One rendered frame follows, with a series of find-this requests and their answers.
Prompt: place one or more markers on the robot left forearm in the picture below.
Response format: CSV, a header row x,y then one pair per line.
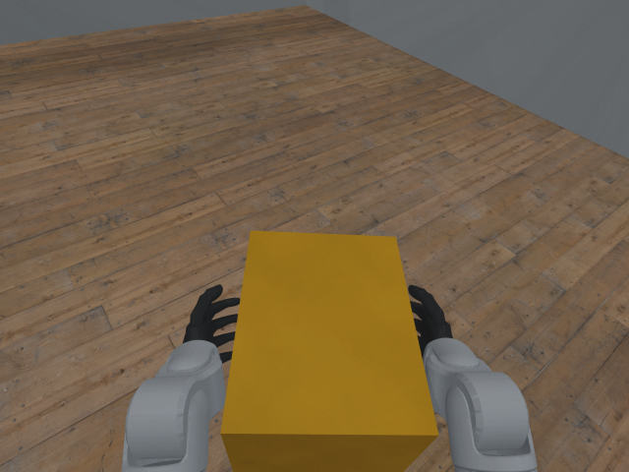
x,y
168,417

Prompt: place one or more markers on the right robot hand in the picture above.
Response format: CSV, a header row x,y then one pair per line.
x,y
432,325

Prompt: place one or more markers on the left robot hand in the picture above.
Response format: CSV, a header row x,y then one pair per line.
x,y
202,327

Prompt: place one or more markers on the carton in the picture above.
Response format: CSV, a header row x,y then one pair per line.
x,y
327,373

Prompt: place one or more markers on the robot right forearm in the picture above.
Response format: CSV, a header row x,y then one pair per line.
x,y
486,413

